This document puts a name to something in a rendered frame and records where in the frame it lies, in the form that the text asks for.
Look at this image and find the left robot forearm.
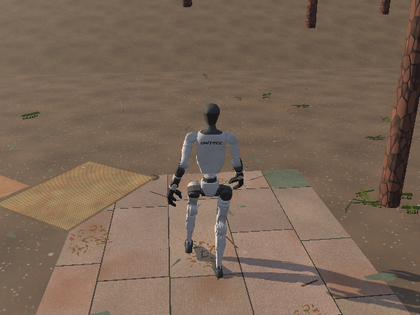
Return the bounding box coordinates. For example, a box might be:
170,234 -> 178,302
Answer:
169,158 -> 185,190

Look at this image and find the right robot upper arm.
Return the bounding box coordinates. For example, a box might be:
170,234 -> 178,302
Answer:
224,132 -> 242,167

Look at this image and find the robot left shin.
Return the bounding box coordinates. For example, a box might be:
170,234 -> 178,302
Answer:
186,204 -> 196,245

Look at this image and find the left robot upper arm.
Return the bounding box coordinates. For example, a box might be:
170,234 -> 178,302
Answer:
179,132 -> 198,169

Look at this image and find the left robot hand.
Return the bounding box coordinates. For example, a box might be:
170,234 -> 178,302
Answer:
167,188 -> 182,207

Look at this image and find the robot left foot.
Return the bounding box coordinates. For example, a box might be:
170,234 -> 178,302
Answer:
184,239 -> 193,253

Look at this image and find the right robot forearm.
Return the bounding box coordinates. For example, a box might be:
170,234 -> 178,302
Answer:
234,158 -> 243,180

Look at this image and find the right robot hand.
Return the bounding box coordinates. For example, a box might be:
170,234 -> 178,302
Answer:
228,176 -> 243,189

